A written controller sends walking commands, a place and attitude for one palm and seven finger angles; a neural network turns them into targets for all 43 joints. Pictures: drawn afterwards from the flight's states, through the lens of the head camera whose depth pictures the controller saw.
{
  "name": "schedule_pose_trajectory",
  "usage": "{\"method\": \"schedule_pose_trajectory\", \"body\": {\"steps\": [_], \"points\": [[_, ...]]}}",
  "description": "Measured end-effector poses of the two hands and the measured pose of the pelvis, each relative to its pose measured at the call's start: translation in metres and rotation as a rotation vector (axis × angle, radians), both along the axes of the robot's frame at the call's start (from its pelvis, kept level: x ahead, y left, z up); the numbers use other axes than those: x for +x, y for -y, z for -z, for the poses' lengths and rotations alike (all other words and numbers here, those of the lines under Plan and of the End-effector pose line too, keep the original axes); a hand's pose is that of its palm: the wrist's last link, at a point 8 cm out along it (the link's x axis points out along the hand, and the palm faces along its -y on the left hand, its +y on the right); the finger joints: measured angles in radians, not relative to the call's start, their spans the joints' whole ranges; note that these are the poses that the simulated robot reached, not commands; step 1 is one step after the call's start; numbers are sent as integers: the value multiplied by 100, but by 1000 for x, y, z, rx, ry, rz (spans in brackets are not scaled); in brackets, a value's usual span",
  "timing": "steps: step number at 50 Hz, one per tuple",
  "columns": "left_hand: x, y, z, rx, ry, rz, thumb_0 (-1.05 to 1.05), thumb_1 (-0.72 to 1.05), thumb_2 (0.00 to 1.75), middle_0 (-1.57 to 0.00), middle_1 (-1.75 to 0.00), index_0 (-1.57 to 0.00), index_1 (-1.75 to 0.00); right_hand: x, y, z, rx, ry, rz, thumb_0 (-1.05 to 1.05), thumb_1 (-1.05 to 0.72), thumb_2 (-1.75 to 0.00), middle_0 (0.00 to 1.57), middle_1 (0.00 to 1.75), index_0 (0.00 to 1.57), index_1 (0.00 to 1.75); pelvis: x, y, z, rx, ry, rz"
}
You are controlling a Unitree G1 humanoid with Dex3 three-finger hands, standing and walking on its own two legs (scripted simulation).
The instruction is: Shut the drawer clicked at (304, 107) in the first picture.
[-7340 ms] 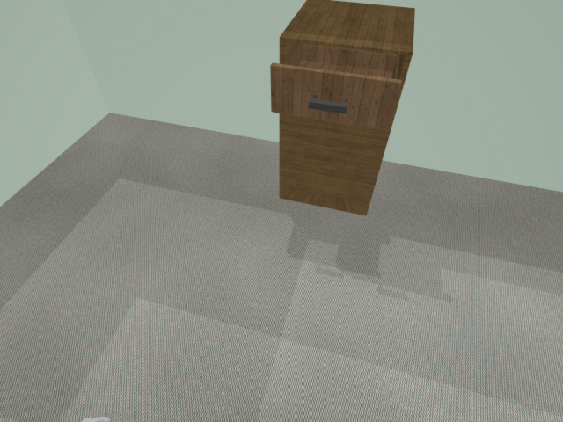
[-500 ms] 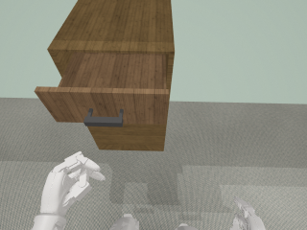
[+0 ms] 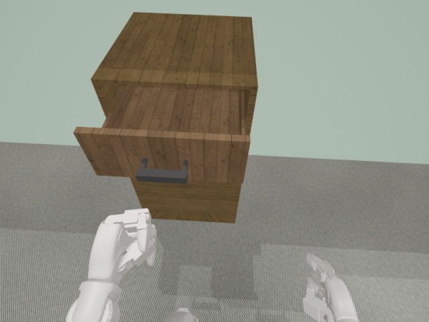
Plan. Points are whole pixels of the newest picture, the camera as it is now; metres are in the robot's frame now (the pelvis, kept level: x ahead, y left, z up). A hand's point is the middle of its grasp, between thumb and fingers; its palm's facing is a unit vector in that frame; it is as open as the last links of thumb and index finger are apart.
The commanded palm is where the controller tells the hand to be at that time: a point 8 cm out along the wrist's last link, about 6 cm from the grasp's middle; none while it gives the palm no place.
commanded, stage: raise the hand and make a fist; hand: left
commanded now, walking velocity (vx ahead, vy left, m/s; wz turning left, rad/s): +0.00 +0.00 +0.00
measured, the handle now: (163, 169) +0.45 +0.15 -0.02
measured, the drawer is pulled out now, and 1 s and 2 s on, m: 0.19 0.19 0.19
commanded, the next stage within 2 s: bring the fist close to the handle in 0.50 s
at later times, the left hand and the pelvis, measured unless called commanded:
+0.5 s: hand (161, 234) +0.24 +0.10 +0.09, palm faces -0.01 -1.00 -0.03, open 3.3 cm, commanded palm +0.22 +0.16 +0.09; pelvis +0.01 -0.02 +0.01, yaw +0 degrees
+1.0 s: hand (171, 225) +0.28 +0.10 +0.05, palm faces -0.04 -1.00 -0.04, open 3.3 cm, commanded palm +0.27 +0.16 +0.05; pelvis +0.01 -0.03 -0.01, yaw +0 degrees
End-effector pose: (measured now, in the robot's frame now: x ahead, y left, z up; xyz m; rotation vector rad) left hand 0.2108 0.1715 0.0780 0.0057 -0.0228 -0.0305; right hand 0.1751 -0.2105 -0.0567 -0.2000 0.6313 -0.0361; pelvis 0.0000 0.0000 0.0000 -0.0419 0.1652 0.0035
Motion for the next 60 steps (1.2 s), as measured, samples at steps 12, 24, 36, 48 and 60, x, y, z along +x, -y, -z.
{"method": "schedule_pose_trajectory", "body": {"steps": [12, 24, 36, 48, 60], "points": [[15, 10, -9, 7, -11, 7, 1, 90, 90, -140, -160, -140, -160, -23, 23, 2, -14, -68, 53, 1, -90, -90, 20, 30, 20, 30, 3, 5, -9, 13, 23, 10], [14, 14, -11, 21, -3, -15, 1, 90, 90, -140, -160, -140, -160, -15, 40, 3, -16, -62, 55, 1, -90, -90, 20, 30, 20, 30, 8, 17, -10, 24, 18, 10], [19, 18, -5, 27, -16, -16, 1, 90, 90, -140, -160, -140, -160, -1, 46, 4, 0, -45, 39, 1, -90, -90, 20, 30, 20, 30, 12, 29, -9, 32, 5, 3], [42, 19, 24, 31, -17, -1, 1, 90, 90, -140, -160, -140, -160, -10, 59, 26, -24, -106, 58, 1, -90, -90, 20, 30, 20, 30, 8, 33, 4, 33, -45, 5], [71, 15, 47, 24, -25, -4, 1, 90, 90, -140, -160, -140, -160, -34, 60, 48, -27, -205, 98, 1, -90, -90, 20, 30, 20, 30, 4, 29, 15, 35, -93, 21]]}}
